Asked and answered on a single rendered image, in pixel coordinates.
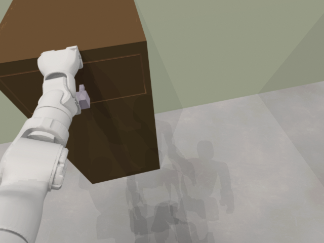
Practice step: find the cabinet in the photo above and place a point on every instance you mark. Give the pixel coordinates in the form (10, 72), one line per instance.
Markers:
(114, 138)

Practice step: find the drawer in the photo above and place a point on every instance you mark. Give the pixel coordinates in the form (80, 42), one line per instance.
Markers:
(103, 79)

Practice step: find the robot left hand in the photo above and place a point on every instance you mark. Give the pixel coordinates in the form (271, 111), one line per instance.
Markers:
(68, 59)

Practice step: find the robot left forearm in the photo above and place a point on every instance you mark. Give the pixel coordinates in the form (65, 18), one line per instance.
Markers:
(53, 115)

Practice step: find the robot left upper arm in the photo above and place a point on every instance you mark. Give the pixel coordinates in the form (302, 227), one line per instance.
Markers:
(33, 168)

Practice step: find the handle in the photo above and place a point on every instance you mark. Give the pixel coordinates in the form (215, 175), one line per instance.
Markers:
(84, 100)

